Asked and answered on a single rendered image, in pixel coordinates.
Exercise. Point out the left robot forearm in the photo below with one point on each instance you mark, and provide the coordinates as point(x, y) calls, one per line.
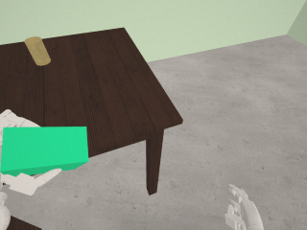
point(5, 215)

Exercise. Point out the right robot hand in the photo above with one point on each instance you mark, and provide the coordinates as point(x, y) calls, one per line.
point(247, 213)

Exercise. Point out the table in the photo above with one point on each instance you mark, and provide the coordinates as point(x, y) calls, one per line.
point(98, 80)

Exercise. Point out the left robot hand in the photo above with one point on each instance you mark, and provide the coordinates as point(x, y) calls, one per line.
point(23, 183)

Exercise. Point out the sponge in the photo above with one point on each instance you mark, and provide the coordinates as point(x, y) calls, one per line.
point(39, 149)

